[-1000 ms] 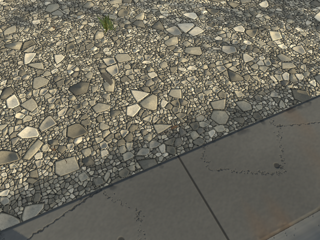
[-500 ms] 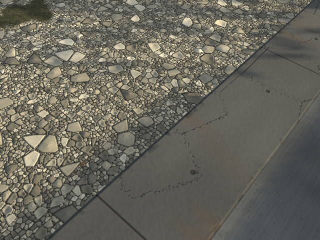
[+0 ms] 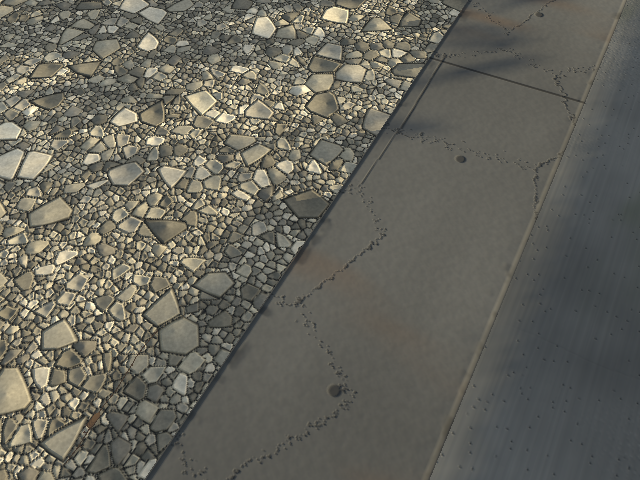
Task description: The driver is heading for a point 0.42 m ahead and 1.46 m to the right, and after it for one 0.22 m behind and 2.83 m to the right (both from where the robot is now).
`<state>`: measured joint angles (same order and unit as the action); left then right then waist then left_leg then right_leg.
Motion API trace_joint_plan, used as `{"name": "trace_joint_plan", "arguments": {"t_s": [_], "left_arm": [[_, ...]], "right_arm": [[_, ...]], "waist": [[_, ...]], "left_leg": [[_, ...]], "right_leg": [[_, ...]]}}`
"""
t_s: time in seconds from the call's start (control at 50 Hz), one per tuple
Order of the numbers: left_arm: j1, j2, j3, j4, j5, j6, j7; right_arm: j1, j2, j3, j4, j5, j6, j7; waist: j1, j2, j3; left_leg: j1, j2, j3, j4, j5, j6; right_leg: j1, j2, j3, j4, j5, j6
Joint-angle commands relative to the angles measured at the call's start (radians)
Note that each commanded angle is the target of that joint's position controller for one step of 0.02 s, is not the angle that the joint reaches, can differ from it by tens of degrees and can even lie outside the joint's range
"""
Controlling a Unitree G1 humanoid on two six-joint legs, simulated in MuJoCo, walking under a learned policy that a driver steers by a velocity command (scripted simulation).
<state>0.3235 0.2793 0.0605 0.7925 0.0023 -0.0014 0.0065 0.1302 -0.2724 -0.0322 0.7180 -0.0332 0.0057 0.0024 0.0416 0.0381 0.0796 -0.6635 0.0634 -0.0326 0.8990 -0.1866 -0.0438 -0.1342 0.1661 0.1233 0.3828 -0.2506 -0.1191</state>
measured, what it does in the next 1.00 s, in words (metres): walks ahead, turning right: left foot, then right foot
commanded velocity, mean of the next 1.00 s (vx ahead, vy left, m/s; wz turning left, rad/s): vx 0.32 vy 0.00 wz -0.60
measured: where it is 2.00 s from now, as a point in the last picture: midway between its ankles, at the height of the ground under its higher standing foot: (605, 358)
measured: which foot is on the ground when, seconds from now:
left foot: up 0.00-0.14, down 0.16-0.68, up 0.70-1.00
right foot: down 0.00-0.16, up 0.18-0.66, down 0.68-1.00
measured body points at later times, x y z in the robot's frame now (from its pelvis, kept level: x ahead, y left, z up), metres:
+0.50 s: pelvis +0.12 +0.02 +0.01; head +0.14 +0.02 +0.46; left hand +0.33 +0.23 -0.10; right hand +0.10 -0.28 -0.10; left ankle +0.16 +0.11 -0.74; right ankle +0.11 -0.12 -0.68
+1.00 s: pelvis +0.28 -0.13 +0.00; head +0.30 -0.17 +0.45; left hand +0.43 +0.11 -0.12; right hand +0.29 -0.44 -0.11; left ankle +0.49 -0.09 -0.69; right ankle +0.15 -0.13 -0.74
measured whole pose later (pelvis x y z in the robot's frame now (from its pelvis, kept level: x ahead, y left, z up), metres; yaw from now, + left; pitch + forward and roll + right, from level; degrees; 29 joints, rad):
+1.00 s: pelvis +0.28 -0.13 +0.00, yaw -36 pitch +2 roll +0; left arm 0.46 0.26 0.04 0.83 0.00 -0.05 -0.01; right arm 0.11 -0.29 -0.04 0.70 -0.04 -0.01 0.05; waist 0.06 0.05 0.03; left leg -0.66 0.07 0.00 0.78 -0.11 -0.04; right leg 0.01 0.12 0.14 0.26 -0.29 -0.11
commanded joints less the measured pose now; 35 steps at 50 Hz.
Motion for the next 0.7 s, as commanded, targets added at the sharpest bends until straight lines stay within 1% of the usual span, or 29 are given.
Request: {"name": "trace_joint_plan", "arguments": {"t_s": [0.02,0.06,0.1,0.12,0.14,0.16,0.18,0.2,0.22,0.24,0.26,0.28,0.3,0.32,0.36,0.4,0.46,0.52,0.56,0.6,0.62,0.64,0.66,0.68,0.7], "left_arm": [[0.058,0.16,0.041,-0.045,0.005,0.002,0.014],[0.063,0.168,0.044,-0.046,0.011,0.011,0.018],[0.028,0.179,0.048,-0.059,0.014,0.017,0.019],[-0.012,0.186,0.049,-0.07,0.011,0.015,0.018],[-0.057,0.184,0.047,-0.082,-0.003,0.008,0.015],[-0.047,0.134,0.031,-0.116,-0.019,-0.003,0.01],[0.103,0.087,0.028,-0.119,-0.027,0.006,0.016],[0.136,0.169,0.043,-0.075,0.027,0.023,0.022],[0.085,0.171,0.047,-0.066,0.037,0.031,0.012],[0.04,0.156,0.044,-0.07,0.036,0.039,-0.003],[0.004,0.15,0.043,-0.083,0.035,0.047,-0.022],[0.009,0.142,0.039,-0.081,0.033,0.053,-0.04],[0.005,0.135,0.035,-0.08,0.029,0.054,-0.051],[-0.007,0.129,0.033,-0.084,0.026,0.051,-0.058],[-0.057,0.116,0.027,-0.098,0.03,0.046,-0.067],[-0.104,0.109,0.023,-0.114,0.035,0.042,-0.075],[-0.159,0.095,0.014,-0.135,0.031,0.037,-0.085],[-0.207,0.079,0.004,-0.155,0.028,0.03,-0.094],[-0.227,0.08,0.0,-0.165,0.028,0.025,-0.095],[-0.232,0.088,0.0,-0.172,0.029,0.017,-0.092],[-0.209,0.086,-0.001,-0.167,0.032,0.012,-0.09],[-0.155,0.085,0.001,-0.148,0.038,0.005,-0.085],[-0.045,0.103,0.012,-0.103,0.043,-0.004,-0.076],[0.111,0.174,0.036,-0.058,0.051,-0.015,-0.059],[0.155,0.31,0.063,-0.084,0.025,-0.016,-0.044]], "right_arm": [[-0.039,-0.091,-0.016,-0.079,0.007,-0.011,-0.005],[-0.053,-0.101,-0.014,-0.087,0.013,-0.017,-0.01],[-0.013,-0.116,-0.015,-0.079,0.019,-0.024,-0.017],[0.033,-0.123,-0.017,-0.07,0.019,-0.029,-0.023],[0.103,-0.132,-0.02,-0.055,0.01,-0.041,-0.033],[0.189,-0.204,-0.035,-0.054,0.004,-0.052,-0.048],[0.151,-0.26,-0.043,-0.083,0.023,-0.031,-0.047],[0.182,-0.193,-0.038,-0.07,0.042,-0.015,-0.037],[0.14,-0.126,-0.019,-0.08,0.032,-0.011,-0.036],[0.077,-0.093,-0.009,-0.088,0.022,-0.004,-0.033],[0.045,-0.1,-0.009,-0.091,0.012,-0.001,-0.033],[0.043,-0.119,-0.016,-0.087,0.003,-0.004,-0.034],[0.056,-0.128,-0.021,-0.078,0.002,-0.012,-0.031],[0.073,-0.133,-0.026,-0.071,0.004,-0.021,-0.028],[0.108,-0.145,-0.035,-0.055,0.009,-0.039,-0.023],[0.132,-0.154,-0.043,-0.043,0.009,-0.049,-0.018],[0.151,-0.167,-0.053,-0.031,0.007,-0.056,-0.011],[0.163,-0.183,-0.063,-0.02,0.005,-0.059,-0.004],[0.166,-0.196,-0.069,-0.014,0.002,-0.06,-0.001],[0.177,-0.208,-0.075,-0.005,0.002,-0.054,0.005],[0.173,-0.211,-0.077,0.0,0.006,-0.048,0.007],[0.168,-0.204,-0.075,0.003,0.01,-0.042,0.008],[0.172,-0.177,-0.067,0.005,0.006,-0.038,0.009],[0.165,-0.102,-0.042,-0.014,-0.007,-0.035,0.015],[0.08,-0.059,-0.029,-0.11,-0.009,-0.04,0.025]], "waist": [[0.009,-0.105,-0.104],[0.014,-0.11,-0.095],[-0.011,-0.124,-0.093],[-0.042,-0.129,-0.097],[-0.095,-0.113,-0.116],[-0.115,0.024,-0.224],[-0.039,0.237,-0.338],[-0.035,0.115,-0.342],[-0.03,0.053,-0.237],[-0.023,0.037,-0.155],[-0.023,0.095,-0.106],[-0.026,0.15,-0.077],[-0.029,0.144,-0.069],[-0.032,0.12,-0.075],[-0.044,0.087,-0.072],[-0.055,0.082,-0.068],[-0.067,0.08,-0.063],[-0.077,0.085,-0.056],[-0.082,0.091,-0.051],[-0.084,0.094,-0.047],[-0.068,0.083,-0.044],[-0.038,0.051,-0.046],[0.004,-0.011,-0.078],[0.07,-0.239,-0.137],[0.082,-0.421,-0.114]], "left_leg": [[0.027,-0.046,0.008,-0.066,0.013,0.012],[0.058,-0.07,-0.004,-0.136,-0.025,0.026],[0.169,-0.092,-0.017,-0.244,-0.053,0.046],[0.274,-0.108,-0.014,-0.337,-0.036,0.06],[0.429,-0.094,-0.026,-0.475,0.102,0.079],[0.67,0.128,-0.196,-0.493,0.417,0.137],[0.808,0.415,-0.496,-0.483,0.872,0.31],[0.73,0.407,-0.519,-0.467,0.706,0.345],[0.639,0.331,-0.417,-0.507,0.407,0.307],[0.552,0.254,-0.319,-0.583,0.074,0.256],[0.502,0.201,-0.268,-0.647,-0.155,0.219],[0.462,0.169,-0.226,-0.687,-0.22,0.21],[0.453,0.16,-0.198,-0.708,-0.237,0.208],[0.466,0.168,-0.182,-0.72,-0.24,0.21],[0.502,0.193,-0.158,-0.745,-0.255,0.216],[0.524,0.215,-0.132,-0.768,-0.278,0.22],[0.521,0.234,-0.074,-0.785,-0.29,0.218],[0.484,0.24,0.001,-0.778,-0.283,0.206],[0.457,0.24,0.045,-0.76,-0.286,0.196],[0.454,0.251,0.065,-0.732,-0.295,0.19],[0.437,0.25,0.087,-0.697,-0.298,0.182],[0.391,0.234,0.129,-0.624,-0.3,0.169],[0.326,0.192,0.188,-0.47,-0.262,0.148],[0.2,0.102,0.29,-0.101,-0.238,0.105],[-0.191,-0.07,0.219,0.17,-0.44,0.058]], "right_leg": [[0.111,-0.275,0.191,0.047,0.882,-0.072],[0.135,-0.277,0.232,0.093,0.9,-0.066],[0.108,-0.261,0.275,0.138,0.866,-0.039],[0.068,-0.234,0.287,0.174,0.834,-0.014],[0.005,-0.188,0.281,0.255,0.779,0.024],[-0.111,-0.129,0.206,0.469,0.482,0.072],[-0.293,0.07,0.025,0.711,-0.439,0.1],[-0.322,-0.018,-0.004,0.833,-0.437,0.095],[-0.348,-0.056,0.003,0.853,-0.341,0.095],[-0.365,-0.094,-0.012,0.814,-0.264,0.101],[-0.376,-0.114,-0.031,0.785,-0.208,0.109],[-0.37,-0.114,-0.056,0.784,-0.171,0.119],[-0.37,-0.118,-0.064,0.772,-0.14,0.121],[-0.378,-0.121,-0.068,0.749,-0.121,0.121],[-0.415,-0.142,-0.071,0.69,-0.091,0.121],[-0.443,-0.167,-0.079,0.633,-0.063,0.123],[-0.438,-0.195,-0.102,0.533,-0.034,0.121],[-0.364,-0.205,-0.14,0.409,-0.04,0.106],[-0.297,-0.199,-0.175,0.332,-0.074,0.089],[-0.242,-0.189,-0.206,0.266,-0.096,0.066],[-0.189,-0.178,-0.221,0.211,-0.09,0.052],[-0.094,-0.153,-0.235,0.147,-0.071,0.037],[0.044,-0.121,-0.223,0.099,-0.109,0.022],[0.197,-0.269,0.038,-0.052,-0.304,-0.017],[0.327,-0.511,0.602,-0.236,-0.58,-0.151]]}}
Next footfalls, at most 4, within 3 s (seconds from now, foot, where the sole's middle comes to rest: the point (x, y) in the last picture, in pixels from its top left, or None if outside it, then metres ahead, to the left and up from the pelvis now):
0.16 left None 0.20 0.10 -0.78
0.68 right None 0.18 -0.15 -0.78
1.14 left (457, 411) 0.57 -0.21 -0.78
1.64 right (624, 417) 0.57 -0.55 -0.78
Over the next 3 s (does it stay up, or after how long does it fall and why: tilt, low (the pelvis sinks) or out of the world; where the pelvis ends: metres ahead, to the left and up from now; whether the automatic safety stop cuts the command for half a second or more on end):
stays up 0.82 -0.95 0.00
